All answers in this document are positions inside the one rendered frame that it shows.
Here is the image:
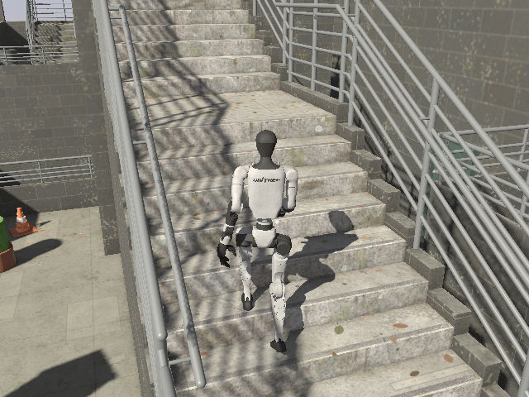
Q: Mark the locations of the stairs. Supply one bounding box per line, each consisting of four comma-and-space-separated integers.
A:
131, 116, 483, 397
107, 0, 280, 98
36, 25, 79, 64

